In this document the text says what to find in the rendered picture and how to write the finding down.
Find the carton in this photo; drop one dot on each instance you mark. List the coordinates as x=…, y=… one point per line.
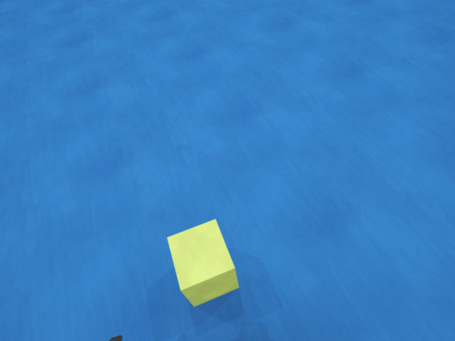
x=202, y=262

